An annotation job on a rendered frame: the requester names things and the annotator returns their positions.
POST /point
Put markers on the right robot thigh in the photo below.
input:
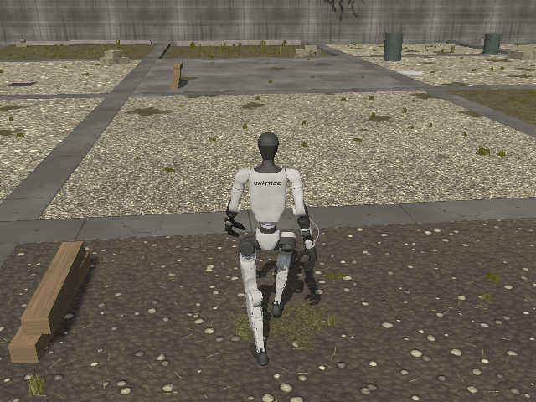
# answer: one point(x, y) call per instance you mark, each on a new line
point(287, 244)

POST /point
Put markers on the left robot upper arm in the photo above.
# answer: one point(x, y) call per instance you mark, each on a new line
point(241, 177)

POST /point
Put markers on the robot left foot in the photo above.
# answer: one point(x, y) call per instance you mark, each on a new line
point(261, 357)

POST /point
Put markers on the robot left forearm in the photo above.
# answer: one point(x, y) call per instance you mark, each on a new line
point(230, 216)

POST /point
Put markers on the right robot upper arm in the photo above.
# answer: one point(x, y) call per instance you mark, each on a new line
point(294, 177)

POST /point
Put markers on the robot left hand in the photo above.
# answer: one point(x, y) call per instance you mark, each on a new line
point(236, 225)

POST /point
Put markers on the robot right forearm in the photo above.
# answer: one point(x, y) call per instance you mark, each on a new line
point(306, 231)

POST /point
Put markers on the robot right hand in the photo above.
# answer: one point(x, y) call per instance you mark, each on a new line
point(312, 257)

